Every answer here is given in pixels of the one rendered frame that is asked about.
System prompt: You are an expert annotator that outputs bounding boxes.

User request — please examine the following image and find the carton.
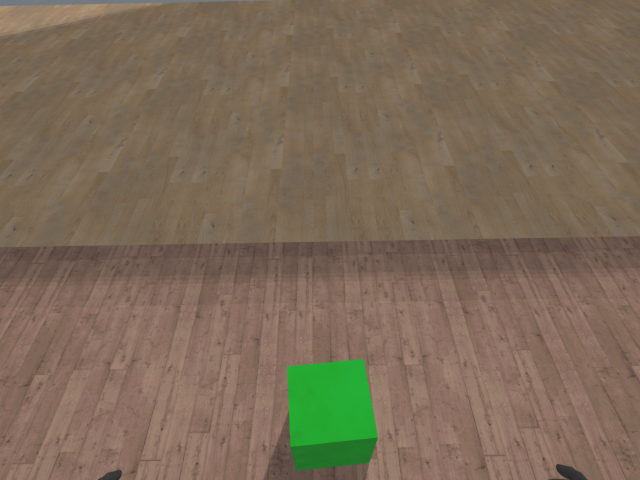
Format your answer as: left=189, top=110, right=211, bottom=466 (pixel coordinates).
left=287, top=359, right=378, bottom=471

